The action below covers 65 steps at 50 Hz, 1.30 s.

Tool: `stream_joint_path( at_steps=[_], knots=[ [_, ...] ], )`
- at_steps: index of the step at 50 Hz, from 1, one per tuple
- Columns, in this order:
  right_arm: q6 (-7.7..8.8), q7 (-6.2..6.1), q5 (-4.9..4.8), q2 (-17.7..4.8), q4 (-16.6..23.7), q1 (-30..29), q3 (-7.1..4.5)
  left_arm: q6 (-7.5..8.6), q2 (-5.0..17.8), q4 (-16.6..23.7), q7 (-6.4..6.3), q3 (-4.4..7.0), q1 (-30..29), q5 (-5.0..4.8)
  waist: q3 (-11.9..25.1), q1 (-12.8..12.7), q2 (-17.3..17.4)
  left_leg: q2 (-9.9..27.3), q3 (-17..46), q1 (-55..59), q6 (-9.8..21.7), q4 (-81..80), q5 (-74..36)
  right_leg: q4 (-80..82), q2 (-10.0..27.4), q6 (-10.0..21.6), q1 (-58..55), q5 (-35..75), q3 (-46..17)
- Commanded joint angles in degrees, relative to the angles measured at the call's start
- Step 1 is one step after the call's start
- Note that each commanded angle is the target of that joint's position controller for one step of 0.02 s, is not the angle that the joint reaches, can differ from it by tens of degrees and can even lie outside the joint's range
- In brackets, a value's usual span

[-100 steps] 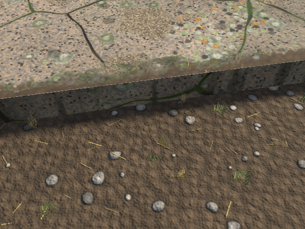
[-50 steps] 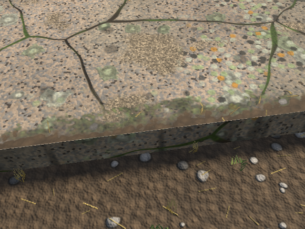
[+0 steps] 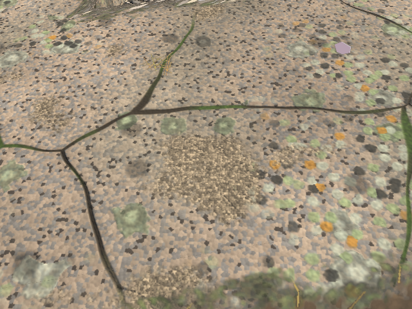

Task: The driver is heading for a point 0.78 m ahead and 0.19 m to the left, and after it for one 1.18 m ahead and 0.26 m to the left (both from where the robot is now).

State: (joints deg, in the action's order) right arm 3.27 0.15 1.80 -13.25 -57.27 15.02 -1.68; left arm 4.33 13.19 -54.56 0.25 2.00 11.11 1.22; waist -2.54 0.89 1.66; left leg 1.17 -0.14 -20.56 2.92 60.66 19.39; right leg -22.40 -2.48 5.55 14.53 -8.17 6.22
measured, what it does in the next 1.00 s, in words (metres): climbs: left foot 0.18 m higher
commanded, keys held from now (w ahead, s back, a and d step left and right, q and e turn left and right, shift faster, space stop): w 0.98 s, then no key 0.02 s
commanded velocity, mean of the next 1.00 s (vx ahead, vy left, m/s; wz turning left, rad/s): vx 0.50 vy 0.00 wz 0.00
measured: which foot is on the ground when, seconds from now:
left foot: up 0.00-0.50, down 0.52-1.00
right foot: down 0.00-0.54, up 0.56-1.00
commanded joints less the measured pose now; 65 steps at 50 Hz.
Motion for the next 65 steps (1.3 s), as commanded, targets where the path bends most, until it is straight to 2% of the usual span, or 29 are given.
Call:
stream_joint_path(
  at_steps=[1,7,13,17,20,22,23,25,26,27,28,29,31,32,34,37,40,44,49,53,55,56,57,58,59,61,62,63,65],
  knots=[
    [-0.66,0.45,0.7,-2.8,0.6,4.7,-0.64,1.38,5.1,0.3,-0.42,0.69,4.3,-0.31,4.5,0.7,-5.5,2.1,0.5,-4.7,-1.2,2.6,-3.2,11.5,14.6,5.6,-6.9,19.1,-12.7],
    [-2.3,0.5,0.71,-0.5,1.3,-0.3,-0.3,0.92,5.2,-3.0,-0.69,0.49,12.7,0.3,3.5,-0.5,-8.0,2.5,-4.4,-16.6,-2.9,14.9,-3.3,11.6,14.9,8.6,-10.2,10.7,-13.2],
    [-2.49,-0.89,0.53,0.5,10.4,-16.4,-0.19,1.31,4.2,-6.7,-1.57,0.3,23.3,1.15,-5.8,-3.9,-1.8,4.6,-0.7,-58.2,-1.1,50.1,8.8,14.8,20.5,12.9,-22.7,-15.0,-22.7],
    [-2.3,-2.59,-1.02,6.2,20.7,-27.7,3.1,2.71,4.8,-9.3,-1.38,-0.37,26.2,1.37,-8.0,-4.5,-3.5,2.1,2.3,-78.8,3.7,70.7,21.9,14.1,24.3,9.3,-25.4,-12.1,-20.2],
    [-2.06,-2.22,-1.76,7.5,28.9,-34.2,6.3,2.08,3.1,-11.3,-1.23,-2.33,23.4,-0.65,-10.6,-2.0,-1.4,4.4,-4.9,-67.7,5.0,48.3,21.1,21.9,17.1,3.2,-10.3,-6.8,-8.6],
    [-3.52,-0.49,-0.94,7.2,29.4,-27.1,6.83,0.44,4.0,-10.3,-2.31,-2.46,20.9,-2.09,-4.0,0.0,-0.7,3.9,-10.5,-36.8,5.5,29.8,9.2,29.9,13.9,5.0,1.2,14.0,-2.2],
    [-3.84,-0.01,-1.37,8.3,26.7,-21.2,6.57,0.48,4.4,-7.2,-1.85,-2.67,17.6,-3.07,3.4,1.1,-2.2,0.6,-13.2,-17.1,6.2,26.2,3.9,25.4,12.9,6.1,4.9,45.3,0.8],
    [-3.97,-0.54,-1.97,2.1,21.6,-5.7,3.77,1.3,13.9,-5.2,-1.18,-0.18,17.1,-3.76,17.5,8.9,-11.5,-5.4,-12.7,-0.2,6.7,17.9,5.0,4.2,16.2,5.5,-6.9,91.7,0.0],
    [-3.61,-0.44,-1.49,-0.5,19.4,3.1,2.1,1.15,17.0,-5.2,-0.7,1.6,16.3,-4.2,23.6,13.6,-15.8,-6.9,-8.4,6.2,7.3,7.5,7.0,-11.3,16.2,3.6,-13.1,98.2,-0.7],
    [-2.91,0.2,1.17,-7.8,16.3,10.0,-0.67,1.49,13.4,-4.4,-0.51,1.56,17.9,-3.53,27.3,13.8,-8.9,0.6,12.2,13.2,10.3,-1.9,16.5,-33.1,12.9,1.9,-8.5,72.7,-5.0],
    [-3.62,-0.56,0.38,-16.0,11.5,13.6,-3.12,1.97,5.2,-0.1,2.02,1.07,14.3,-2.75,25.8,11.0,14.4,14.2,46.6,17.6,14.4,-32.4,10.8,-58.1,-4.3,-2.3,11.3,0.3,-8.5],
    [-3.65,-1.06,-0.51,-15.6,11.6,8.3,-4.13,2.38,2.2,2.3,2.9,1.13,15.2,-0.33,26.6,6.7,10.2,17.1,60.7,18.2,12.5,-40.7,13.6,-74.7,-4.7,-0.9,20.8,-2.4,-21.0],
    [-2.38,-0.4,-0.86,-5.0,7.5,-0.6,-2.11,1.15,-1.1,7.2,2.24,0.46,7.7,0.63,5.5,0.1,-2.2,14.4,45.1,0.4,9.8,-35.0,20.1,-78.6,1.5,0.8,30.3,1.0,-13.8],
    [0.68,2.31,2.63,-0.8,5.0,3.3,0.34,1.4,-1.2,7.1,4.06,-1.16,3.9,2.54,-1.8,5.3,-0.8,8.8,34.6,-7.9,11.9,-32.6,22.1,-86.8,-2.7,3.7,37.2,6.6,-26.6],
    [1.82,3.53,3.79,5.4,0.4,-0.5,2.13,1.23,-3.5,7.5,4.64,-2.48,8.0,2.15,1.5,-3.2,-1.8,10.1,30.9,-9.9,8.8,-35.9,12.1,-92.2,-1.9,10.0,42.4,12.2,-28.2],
    [4.29,4.62,3.96,2.5,0.5,-8.8,1.88,0.18,2.4,8.7,4.17,-1.61,7.0,0.97,4.0,-9.3,-5.1,6.0,10.5,-13.7,3.5,-40.8,6.5,-77.4,1.1,9.4,42.0,14.9,-20.7],
    [6.35,2.71,4.45,1.1,1.1,-3.5,2.31,1.55,3.8,12.0,4.89,-0.96,-2.0,1.45,6.3,-6.0,1.1,1.3,0.1,-12.4,0.2,-43.5,-9.7,-68.9,2.9,4.1,35.3,15.9,-12.7],
    [5.78,2.51,4.05,-3.6,-0.3,15.1,1.03,2.16,2.4,15.4,4.05,-0.97,-14.0,0.72,6.1,2.5,3.9,5.0,2.8,15.2,2.4,-44.2,-32.2,-46.0,3.5,-3.0,45.1,14.5,-8.8],
    [5.31,4.82,1.33,-4.2,-0.3,19.1,0.78,-1.03,0.5,18.0,4.3,-0.44,-21.6,1.44,0.5,2.2,3.7,10.1,3.4,23.4,5.7,-49.1,-40.2,-21.5,4.0,-3.4,38.8,15.9,-5.4],
    [5.26,3.48,-1.03,-9.5,-1.0,21.4,-1.06,0.4,4.4,17.0,3.76,1.69,-21.1,-0.3,1.7,-0.7,3.8,7.5,0.6,24.2,-2.6,-39.7,-69.0,-7.8,-2.5,-2.9,19.9,12.8,0.4],
    [4.8,3.21,-1.25,-12.9,2.0,13.3,-1.91,1.42,6.8,9.9,1.69,2.38,-2.6,-1.97,8.5,-8.2,2.6,6.4,1.2,18.0,-9.5,-28.9,-75.2,-4.1,-0.4,0.6,-2.0,27.3,-4.0],
    [4.72,2.97,-0.51,-6.8,5.0,12.7,-0.15,1.71,7.9,6.6,0.45,2.37,11.0,-0.72,25.1,-10.2,-4.3,3.5,1.4,1.2,-13.5,-14.8,-56.6,-15.3,9.2,9.7,-35.5,46.4,-9.4],
    [5.4,3.09,1.15,1.8,5.0,23.3,2.66,1.71,9.1,5.0,0.8,2.72,17.5,0.16,41.7,-7.7,-22.2,-6.3,4.0,-19.5,-18.8,15.3,17.3,-16.8,29.0,29.2,-61.6,67.9,-35.0],
    [4.06,3.9,-1.03,-7.3,8.3,9.7,-0.61,1.27,10.0,3.3,-0.01,4.16,26.3,2.94,36.4,-15.6,-7.3,-5.9,9.0,-23.5,-16.5,26.4,19.2,-9.1,27.2,22.5,-52.5,60.7,-39.3],
    [3.76,3.68,-1.12,-8.5,11.4,2.1,-1.91,2.34,13.0,3.5,-0.43,5.35,16.9,1.37,20.9,-11.1,-6.1,-2.5,7.7,-26.6,-12.4,25.0,18.3,-4.8,24.9,17.1,-35.7,53.0,-30.3],
    [3.58,1.85,3.52,-3.0,10.3,6.3,-0.27,2.66,4.5,8.4,0.14,2.1,-5.7,-1.84,11.0,1.2,-4.4,4.2,6.6,-14.3,-6.9,9.3,15.4,2.3,17.8,13.6,-4.9,48.3,-18.7],
    [3.39,1.86,3.95,0.7,9.3,8.0,0.86,2.59,0.6,9.8,1.29,0.52,-9.4,-2.3,9.9,4.9,-3.7,6.3,5.3,-5.3,-7.4,2.2,16.3,4.4,15.3,11.6,6.3,47.0,-15.8],
    [2.09,-0.92,-3.92,-1.9,10.0,3.2,-0.85,1.59,2.2,8.1,0.83,0.76,-5.9,-0.02,6.9,1.5,1.5,2.2,1.1,-4.4,-6.4,0.7,8.7,5.6,13.4,10.4,7.1,46.8,-14.3],
    [1.32,-2.93,-3.67,0.3,8.5,9.3,-0.11,0.98,7.1,7.2,0.02,1.8,-4.3,0.93,11.0,4.3,-2.6,3.5,2.4,-0.5,-6.2,-9.4,0.9,5.8,14.3,11.2,7.9,45.3,-11.4]
  ],
)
